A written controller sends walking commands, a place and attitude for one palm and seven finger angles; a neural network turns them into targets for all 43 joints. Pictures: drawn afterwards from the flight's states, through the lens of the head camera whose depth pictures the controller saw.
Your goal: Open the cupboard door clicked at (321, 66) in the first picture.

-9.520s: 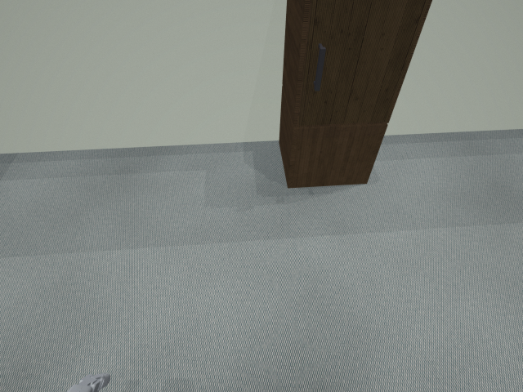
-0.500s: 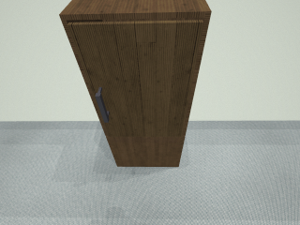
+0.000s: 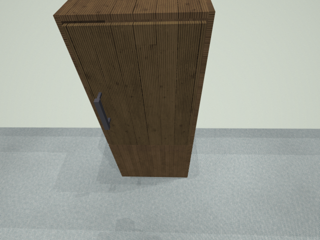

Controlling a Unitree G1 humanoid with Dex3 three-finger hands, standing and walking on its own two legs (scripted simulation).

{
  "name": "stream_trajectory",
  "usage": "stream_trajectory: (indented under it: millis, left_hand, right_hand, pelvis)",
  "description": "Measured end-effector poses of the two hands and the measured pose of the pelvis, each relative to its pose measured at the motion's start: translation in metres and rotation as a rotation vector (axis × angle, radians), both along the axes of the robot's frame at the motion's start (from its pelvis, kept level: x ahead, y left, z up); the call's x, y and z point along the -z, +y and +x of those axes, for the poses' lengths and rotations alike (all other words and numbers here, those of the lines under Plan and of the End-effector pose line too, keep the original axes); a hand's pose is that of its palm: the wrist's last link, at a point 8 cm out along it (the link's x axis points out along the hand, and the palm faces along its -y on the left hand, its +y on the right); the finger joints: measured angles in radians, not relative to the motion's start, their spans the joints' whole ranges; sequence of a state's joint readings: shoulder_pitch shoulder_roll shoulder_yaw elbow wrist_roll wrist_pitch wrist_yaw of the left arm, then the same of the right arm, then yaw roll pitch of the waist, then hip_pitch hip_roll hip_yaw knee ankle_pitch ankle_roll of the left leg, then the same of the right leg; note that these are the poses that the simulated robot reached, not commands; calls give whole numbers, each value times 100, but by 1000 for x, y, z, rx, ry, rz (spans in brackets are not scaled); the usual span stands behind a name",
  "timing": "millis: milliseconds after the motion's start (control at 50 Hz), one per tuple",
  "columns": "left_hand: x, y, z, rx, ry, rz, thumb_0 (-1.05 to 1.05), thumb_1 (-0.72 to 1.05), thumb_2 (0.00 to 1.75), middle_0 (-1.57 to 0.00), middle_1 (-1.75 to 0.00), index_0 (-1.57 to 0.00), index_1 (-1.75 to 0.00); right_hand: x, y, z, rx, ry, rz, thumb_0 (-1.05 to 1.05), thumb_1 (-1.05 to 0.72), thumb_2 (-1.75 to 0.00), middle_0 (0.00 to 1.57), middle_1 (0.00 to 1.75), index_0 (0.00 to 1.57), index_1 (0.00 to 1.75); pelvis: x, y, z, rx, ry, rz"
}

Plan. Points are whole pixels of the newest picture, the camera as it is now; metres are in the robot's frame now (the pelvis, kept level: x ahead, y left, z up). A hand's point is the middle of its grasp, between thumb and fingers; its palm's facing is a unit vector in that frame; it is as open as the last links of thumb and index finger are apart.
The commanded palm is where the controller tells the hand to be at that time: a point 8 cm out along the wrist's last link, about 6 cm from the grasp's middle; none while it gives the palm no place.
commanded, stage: shuffle to correct the standing spot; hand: left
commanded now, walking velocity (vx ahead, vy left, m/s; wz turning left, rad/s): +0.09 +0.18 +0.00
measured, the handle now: (103, 111) +0.57 +0.27 -0.07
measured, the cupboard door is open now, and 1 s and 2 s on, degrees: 0 0 0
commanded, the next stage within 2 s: come to a stop and stand still in 0.16 s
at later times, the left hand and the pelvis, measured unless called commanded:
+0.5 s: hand out of the picture +0.07 +0.21 -0.17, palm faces +0.04 -0.97 -0.24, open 7.4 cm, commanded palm none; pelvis +0.03 +0.02 -0.01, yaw +0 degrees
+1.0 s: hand out of the picture +0.04 +0.22 -0.17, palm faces +0.02 -0.97 -0.25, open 7.3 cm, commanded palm none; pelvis -0.01 +0.03 +0.00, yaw +0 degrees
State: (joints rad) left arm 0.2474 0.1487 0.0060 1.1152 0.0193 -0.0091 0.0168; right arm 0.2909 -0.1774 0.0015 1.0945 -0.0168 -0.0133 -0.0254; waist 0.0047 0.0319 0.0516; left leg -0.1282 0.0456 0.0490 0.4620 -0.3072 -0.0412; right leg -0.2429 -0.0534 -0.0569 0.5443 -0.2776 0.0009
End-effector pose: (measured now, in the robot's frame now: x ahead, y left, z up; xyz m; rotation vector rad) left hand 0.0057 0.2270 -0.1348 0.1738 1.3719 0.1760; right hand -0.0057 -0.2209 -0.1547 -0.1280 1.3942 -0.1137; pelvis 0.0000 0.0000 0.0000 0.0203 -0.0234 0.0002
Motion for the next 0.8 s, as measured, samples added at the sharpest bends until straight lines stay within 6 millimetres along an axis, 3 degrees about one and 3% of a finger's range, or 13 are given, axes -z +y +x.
stream_trajectory:
  millis: [120,240,380,500,660,800]
  left_hand:
    - [6,0,-1,-26,-7,-14,1,92,90,-20,-30,-20,-30]
    - [13,15,1,-45,12,-25,1,91,90,-20,-30,-20,-30]
    - [10,31,30,-29,-14,18,1,91,90,-20,-30,-20,-30]
    - [7,27,54,-3,-40,20,1,91,90,-19,-30,-20,-30]
    - [5,17,75,17,-89,12,1,91,90,-20,-30,-20,-30]
    - [7,15,63,42,-137,8,0,91,90,-20,-30,-20,-30]
  right_hand:
    - [0,-7,4,-14,14,-21,1,-91,-90,19,29,20,30]
    - [-3,5,7,-12,17,-38,1,-91,-90,19,29,20,30]
    - [6,25,5,2,57,-1,1,-91,-90,19,29,20,30]
    - [6,34,25,27,31,21,1,-90,-90,20,30,20,30]
    - [1,15,41,31,-11,-26,2,-92,-90,20,30,20,30]
    - [-7,1,57,30,-117,-51,1,-91,-90,20,30,20,30]
  pelvis:
    - [4,1,3,-10,3,-10]
    - [7,15,11,-5,12,0]
    - [11,20,26,-1,16,2]
    - [8,18,35,0,23,3]
    - [5,14,28,8,27,8]
    - [7,16,10,-7,18,-23]
